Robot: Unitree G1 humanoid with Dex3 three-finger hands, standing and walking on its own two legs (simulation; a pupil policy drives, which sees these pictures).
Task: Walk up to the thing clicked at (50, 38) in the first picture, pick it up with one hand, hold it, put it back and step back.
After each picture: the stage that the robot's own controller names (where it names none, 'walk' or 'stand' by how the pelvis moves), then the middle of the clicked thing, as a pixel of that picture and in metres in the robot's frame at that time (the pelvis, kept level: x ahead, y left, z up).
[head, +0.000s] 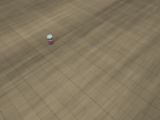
stand; (50, 39) +1.51 +0.46 -0.72
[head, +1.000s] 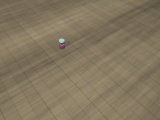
walk; (62, 44) +1.41 +0.25 -0.70
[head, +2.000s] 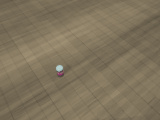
walk; (60, 71) +0.91 +0.24 -0.71
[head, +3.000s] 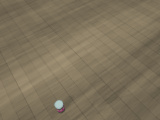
walk; (60, 106) +0.52 +0.25 -0.69
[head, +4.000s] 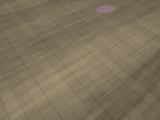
stand; out of the picture +0.32 +0.22 -0.70
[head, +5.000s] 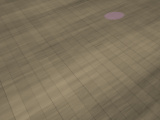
stand; out of the picture +0.31 +0.21 -0.72
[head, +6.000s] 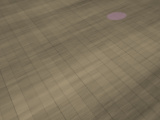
stand; out of the picture +0.32 +0.21 -0.73
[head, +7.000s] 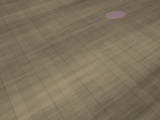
stand; out of the picture +0.31 +0.22 -0.73
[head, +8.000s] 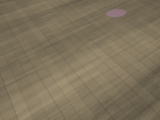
stand; out of the picture +0.31 +0.22 -0.73
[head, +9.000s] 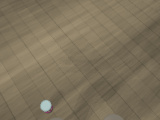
go down; (47, 107) +0.35 +0.22 -0.57
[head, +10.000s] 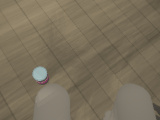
go down; (41, 76) +0.40 +0.22 -0.33
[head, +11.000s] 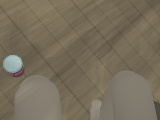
close in; (14, 66) +0.40 +0.24 -0.26
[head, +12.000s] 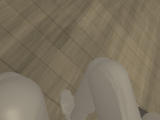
close; out of the picture +0.40 +0.26 -0.22
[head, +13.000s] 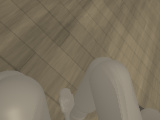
close; out of the picture +0.38 +0.26 -0.22
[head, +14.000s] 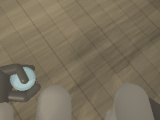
lift; (26, 83) +0.32 +0.22 -0.06
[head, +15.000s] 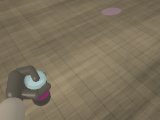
hold; (38, 89) +0.33 +0.18 +0.04
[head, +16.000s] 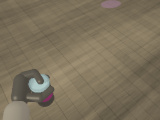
hold; (42, 91) +0.33 +0.17 +0.00
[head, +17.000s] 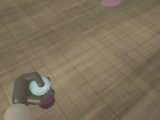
hold; (43, 93) +0.32 +0.17 -0.01
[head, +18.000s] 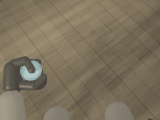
crouch; (34, 76) +0.37 +0.18 -0.07
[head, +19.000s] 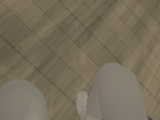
lower; out of the picture +0.42 +0.25 -0.19
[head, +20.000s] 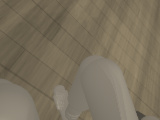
lower; out of the picture +0.42 +0.27 -0.23
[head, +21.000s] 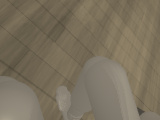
lower; out of the picture +0.41 +0.27 -0.22
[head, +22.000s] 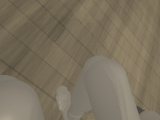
lower; out of the picture +0.41 +0.27 -0.22
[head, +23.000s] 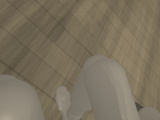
lower; out of the picture +0.41 +0.27 -0.22
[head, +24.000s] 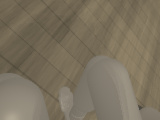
open; out of the picture +0.40 +0.25 -0.23
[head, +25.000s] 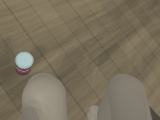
stand; (23, 64) +0.41 +0.22 -0.26
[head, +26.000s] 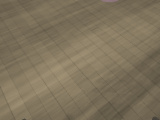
stand; out of the picture +0.35 +0.19 -0.63
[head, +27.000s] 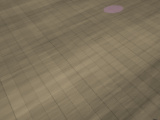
stand; out of the picture +0.35 +0.19 -0.67
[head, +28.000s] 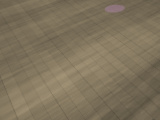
stand; out of the picture +0.35 +0.19 -0.67
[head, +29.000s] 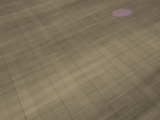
walk; out of the picture +0.36 +0.19 -0.72
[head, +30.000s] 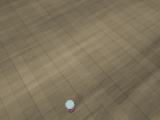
walk; (70, 106) +0.46 +0.15 -0.70
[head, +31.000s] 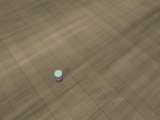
walk; (58, 76) +0.73 +0.20 -0.70
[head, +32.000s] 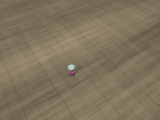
stand; (71, 70) +0.97 +0.18 -0.70
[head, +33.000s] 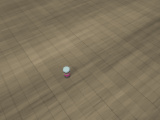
stand; (66, 72) +0.95 +0.21 -0.73
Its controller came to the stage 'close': yes
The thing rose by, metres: 0.71
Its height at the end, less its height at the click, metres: +0.00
